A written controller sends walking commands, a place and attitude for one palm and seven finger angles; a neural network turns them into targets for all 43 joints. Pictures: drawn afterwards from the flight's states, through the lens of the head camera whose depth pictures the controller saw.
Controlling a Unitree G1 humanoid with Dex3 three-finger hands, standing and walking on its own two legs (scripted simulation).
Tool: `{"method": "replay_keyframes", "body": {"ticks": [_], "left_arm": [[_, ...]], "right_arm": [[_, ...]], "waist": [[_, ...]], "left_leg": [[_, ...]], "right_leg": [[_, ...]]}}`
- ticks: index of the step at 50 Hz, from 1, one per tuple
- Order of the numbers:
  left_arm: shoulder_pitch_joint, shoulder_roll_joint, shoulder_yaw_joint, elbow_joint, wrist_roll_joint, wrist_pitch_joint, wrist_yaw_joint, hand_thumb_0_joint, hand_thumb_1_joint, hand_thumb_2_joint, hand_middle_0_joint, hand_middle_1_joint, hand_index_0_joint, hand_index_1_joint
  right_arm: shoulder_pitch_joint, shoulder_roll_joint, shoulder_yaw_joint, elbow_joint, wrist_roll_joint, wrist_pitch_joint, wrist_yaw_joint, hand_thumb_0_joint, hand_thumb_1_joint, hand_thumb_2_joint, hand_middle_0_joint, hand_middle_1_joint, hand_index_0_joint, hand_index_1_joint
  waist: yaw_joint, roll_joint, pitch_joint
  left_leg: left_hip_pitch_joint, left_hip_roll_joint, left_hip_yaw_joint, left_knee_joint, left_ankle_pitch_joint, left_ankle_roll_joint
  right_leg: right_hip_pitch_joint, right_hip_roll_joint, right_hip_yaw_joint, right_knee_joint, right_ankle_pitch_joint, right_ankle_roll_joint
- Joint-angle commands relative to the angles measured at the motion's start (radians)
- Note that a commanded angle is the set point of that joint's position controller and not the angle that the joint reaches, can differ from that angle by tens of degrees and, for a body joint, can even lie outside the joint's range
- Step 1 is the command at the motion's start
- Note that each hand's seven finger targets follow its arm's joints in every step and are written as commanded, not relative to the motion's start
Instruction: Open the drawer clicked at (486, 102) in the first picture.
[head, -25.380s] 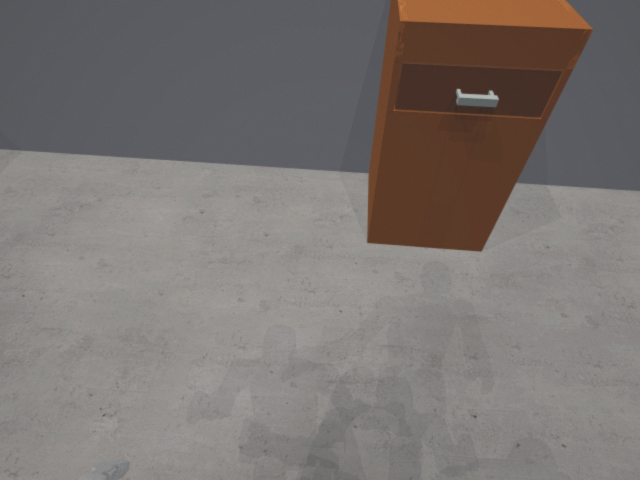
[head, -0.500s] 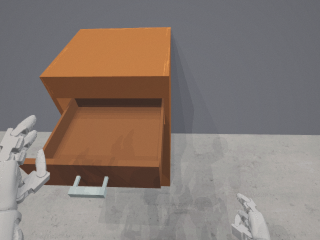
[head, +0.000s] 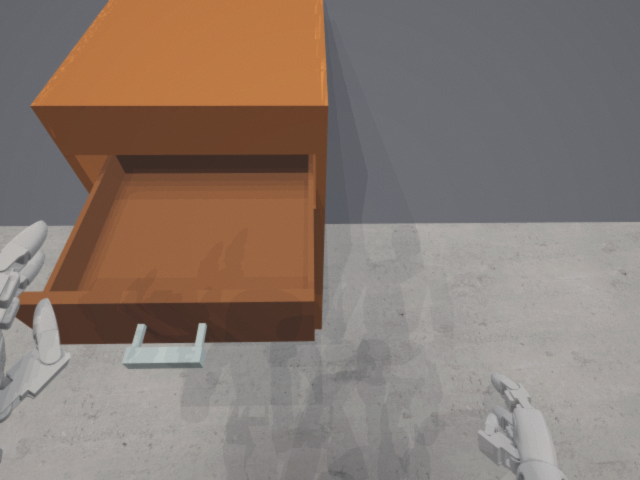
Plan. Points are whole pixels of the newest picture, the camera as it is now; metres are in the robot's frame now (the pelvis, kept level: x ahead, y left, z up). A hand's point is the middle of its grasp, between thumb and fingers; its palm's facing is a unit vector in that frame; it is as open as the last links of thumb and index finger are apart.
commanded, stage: step back with the hand held close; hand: left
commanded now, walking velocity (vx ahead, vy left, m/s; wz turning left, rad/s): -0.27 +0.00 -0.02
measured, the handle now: (168, 343) +0.30 +0.25 -0.08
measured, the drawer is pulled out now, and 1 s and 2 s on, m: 0.30 0.30 0.30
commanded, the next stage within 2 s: stop stepping back and stand still in 0.92 s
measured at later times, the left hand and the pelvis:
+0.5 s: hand (7, 449) +0.13 +0.24 +0.16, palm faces +0.41 -0.80 -0.44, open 7.4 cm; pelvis -0.07 +0.00 -0.01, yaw +1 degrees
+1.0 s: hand out of the picture +0.03 +0.19 +0.17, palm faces +0.33 -0.84 -0.43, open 7.4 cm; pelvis -0.18 -0.03 -0.02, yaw -4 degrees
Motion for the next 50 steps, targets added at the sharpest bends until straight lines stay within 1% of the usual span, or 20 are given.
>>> {"method": "replay_keyframes", "body": {"ticks": [1,9,15,18,21,23,26,27,28,29,30,32,34,36,38,40,42,47,49,50], "left_arm": [[0.025,0.148,0.142,-0.252,-0.003,-0.075,0.046,0.000,0.900,0.900,-0.200,-0.300,-0.200,-0.300],[-0.004,0.116,0.124,-0.265,0.005,-0.098,0.065,0.000,0.900,0.900,-0.200,-0.300,-0.200,-0.300],[-0.067,0.128,0.110,-0.216,0.001,-0.112,0.074,0.000,0.900,0.900,-0.200,-0.300,-0.200,-0.300],[-0.080,0.122,0.104,-0.216,0.006,-0.107,0.078,0.000,0.900,0.900,-0.200,-0.300,-0.200,-0.300],[-0.054,0.122,0.122,-0.228,0.019,-0.105,0.090,0.000,0.900,0.900,-0.200,-0.300,-0.200,-0.300],[-0.028,0.106,0.115,-0.245,0.027,-0.111,0.089,0.000,0.900,0.900,-0.200,-0.300,-0.200,-0.300],[0.010,0.145,0.148,-0.239,0.020,-0.115,0.090,0.000,0.900,0.900,-0.200,-0.300,-0.200,-0.300],[-0.020,0.140,0.131,-0.241,0.009,-0.124,0.087,0.000,0.900,0.900,-0.200,-0.300,-0.200,-0.300],[-0.031,0.153,0.151,-0.218,0.008,-0.127,0.083,0.000,0.900,0.900,-0.200,-0.300,-0.200,-0.300],[-0.016,0.148,0.136,-0.195,0.000,-0.117,0.087,0.000,0.900,0.900,-0.200,-0.300,-0.200,-0.300],[-0.031,0.152,0.132,-0.200,0.001,-0.109,0.086,0.000,0.900,0.900,-0.200,-0.300,-0.200,-0.300],[-0.035,0.141,0.136,-0.202,0.006,-0.108,0.076,0.000,0.900,0.900,-0.200,-0.300,-0.200,-0.300],[-0.030,0.148,0.133,-0.211,0.002,-0.107,0.064,0.000,0.900,0.900,-0.200,-0.300,-0.200,-0.300],[-0.045,0.161,0.134,-0.282,0.014,-0.128,0.063,0.000,0.900,0.900,-0.200,-0.300,-0.200,-0.300],[-0.016,0.154,0.150,-0.299,-0.019,-0.144,0.053,0.000,0.900,0.900,-0.200,-0.300,-0.200,-0.300],[0.000,0.126,0.130,-0.318,-0.026,-0.127,0.060,0.000,0.900,0.900,-0.200,-0.300,-0.200,-0.300],[-0.022,0.107,0.102,-0.323,-0.025,-0.115,0.056,0.000,0.900,0.900,-0.200,-0.300,-0.200,-0.300],[-0.067,0.121,0.106,-0.246,-0.035,-0.097,0.033,0.000,0.900,0.900,-0.200,-0.300,-0.200,-0.300],[-0.070,0.171,0.149,-0.245,-0.035,-0.111,0.017,0.000,0.900,0.900,-0.200,-0.300,-0.200,-0.300],[-0.071,0.217,0.178,-0.243,-0.033,-0.119,0.013,0.000,0.900,0.900,-0.200,-0.300,-0.200,-0.300]], "right_arm": [[-0.058,-0.107,-0.033,-0.170,-0.009,-0.064,-0.013,0.000,-0.900,-0.900,0.200,0.300,0.200,0.300],[-0.023,-0.104,-0.020,-0.157,-0.015,-0.110,-0.009,0.000,-0.900,-0.900,0.200,0.300,0.200,0.300],[-0.010,-0.097,-0.014,-0.122,-0.001,-0.113,0.002,0.000,-0.900,-0.900,0.200,0.300,0.200,0.300],[-0.023,-0.102,-0.007,-0.117,-0.008,-0.105,-0.003,0.000,-0.900,-0.900,0.200,0.300,0.200,0.300],[-0.043,-0.110,-0.013,-0.136,-0.004,-0.119,-0.010,0.000,-0.900,-0.900,0.200,0.300,0.200,0.300],[-0.024,-0.111,-0.019,-0.138,-0.022,-0.133,-0.008,0.000,-0.900,-0.900,0.200,0.300,0.200,0.300],[-0.016,-0.105,-0.024,-0.112,-0.030,-0.145,-0.003,0.000,-0.900,-0.900,0.200,0.300,0.200,0.300],[-0.020,-0.091,-0.015,-0.104,-0.030,-0.147,-0.001,0.000,-0.900,-0.900,0.200,0.300,0.200,0.300],[-0.014,-0.102,-0.030,-0.097,-0.016,-0.146,0.005,0.000,-0.900,-0.900,0.200,0.300,0.200,0.300],[-0.002,-0.097,-0.041,-0.082,0.000,-0.135,0.013,0.000,-0.900,-0.900,0.200,0.300,0.200,0.300],[-0.020,-0.078,-0.035,-0.071,-0.001,-0.123,0.022,0.000,-0.900,-0.900,0.200,0.300,0.200,0.300],[-0.046,-0.047,-0.010,-0.070,-0.005,-0.117,0.026,0.000,-0.900,-0.900,0.200,0.300,0.200,0.300],[-0.054,-0.057,0.001,-0.064,0.005,-0.103,0.017,0.000,-0.900,-0.900,0.200,0.300,0.200,0.300],[-0.077,-0.098,-0.032,-0.086,-0.001,-0.113,0.012,0.000,-0.900,-0.900,0.200,0.300,0.200,0.300],[-0.022,-0.084,-0.043,-0.080,-0.010,-0.151,0.023,0.000,-0.900,-0.900,0.200,0.300,0.200,0.300],[-0.020,-0.086,-0.040,-0.034,-0.026,-0.169,0.027,0.000,-0.900,-0.900,0.200,0.300,0.200,0.300],[-0.039,-0.091,-0.034,-0.026,-0.014,-0.175,0.039,0.000,-0.900,-0.900,0.200,0.300,0.200,0.300],[-0.082,-0.102,-0.012,-0.054,0.002,-0.155,0.051,0.000,-0.900,-0.900,0.200,0.300,0.200,0.300],[-0.095,-0.094,-0.014,-0.078,0.011,-0.138,0.056,0.000,-0.900,-0.900,0.200,0.300,0.200,0.300],[-0.093,-0.072,-0.014,-0.094,0.017,-0.124,0.055,0.000,-0.900,-0.900,0.200,0.300,0.200,0.300]], "waist": [[0.003,0.056,-0.252],[-0.013,0.094,-0.188],[-0.020,-0.060,-0.123],[-0.023,0.002,-0.101],[-0.014,0.165,-0.116],[-0.013,0.198,-0.129],[-0.017,0.084,-0.149],[-0.024,0.004,-0.130],[-0.018,-0.075,-0.162],[-0.014,-0.172,-0.186],[-0.012,-0.217,-0.197],[-0.020,-0.233,-0.185],[-0.032,-0.080,-0.137],[-0.008,0.259,-0.162],[-0.021,0.197,-0.223],[-0.009,0.147,-0.207],[-0.002,0.211,-0.226],[0.004,0.171,-0.147],[0.013,0.014,-0.112],[0.010,-0.192,-0.111]], "left_leg": [[-0.071,0.090,-0.042,-0.052,0.354,0.014],[-0.276,0.109,-0.071,-0.054,-0.040,0.044],[-0.104,0.003,-0.003,0.126,-0.249,0.008],[-0.137,0.054,-0.062,-0.029,-0.232,0.027],[-0.418,0.199,-0.204,-0.249,-0.325,0.084],[-0.453,0.212,-0.197,-0.204,-0.261,0.101],[-0.389,0.143,-0.131,-0.032,-0.157,0.071],[-0.330,0.084,-0.099,0.044,-0.153,0.036],[-0.267,0.019,-0.033,0.150,-0.308,0.008],[-0.160,-0.030,0.003,0.337,-0.255,-0.015],[-0.107,-0.029,0.012,0.462,-0.216,-0.015],[-0.075,0.002,-0.006,0.327,-0.209,-0.007],[-0.030,0.009,0.038,-0.079,-0.041,0.003],[-0.110,0.333,-0.261,-0.202,0.238,0.117],[-0.144,0.385,-0.287,-0.229,0.144,0.183],[0.015,0.349,-0.177,-0.122,0.473,0.181],[0.101,0.317,-0.103,-0.092,0.546,0.147],[-0.088,0.285,-0.105,-0.122,0.051,0.098],[-0.142,0.172,-0.003,0.014,-0.167,0.029],[-0.163,0.059,0.108,0.237,-0.233,-0.029]], "right_leg": [[0.215,-0.009,-0.006,0.079,0.286,-0.036],[0.170,-0.015,0.050,0.128,0.082,-0.044],[-0.146,-0.129,0.194,-0.146,-0.307,-0.101],[-0.114,-0.051,0.107,-0.074,-0.291,-0.061],[0.169,0.071,0.004,0.201,-0.179,-0.016],[0.206,0.094,0.009,0.262,-0.118,-0.021],[0.147,0.014,0.128,0.116,-0.016,-0.061],[0.056,-0.061,0.218,-0.002,0.011,-0.093],[-0.037,-0.144,0.319,-0.104,-0.197,-0.131],[-0.137,-0.251,0.423,-0.218,-0.341,-0.187],[-0.163,-0.303,0.425,-0.237,-0.272,-0.214],[-0.110,-0.249,0.278,-0.137,0.072,-0.195],[-0.079,-0.116,0.143,0.000,0.113,-0.088],[-0.073,0.053,0.016,0.345,-0.171,-0.006],[-0.097,0.091,0.081,0.671,-0.364,-0.018],[-0.201,0.073,0.079,0.627,-0.349,-0.008],[-0.178,0.059,0.033,0.492,-0.318,-0.005],[0.063,0.051,-0.012,0.094,-0.170,-0.011],[0.071,-0.027,0.022,-0.120,-0.044,-0.045],[-0.015,-0.193,0.221,-0.209,-0.013,-0.113]]}}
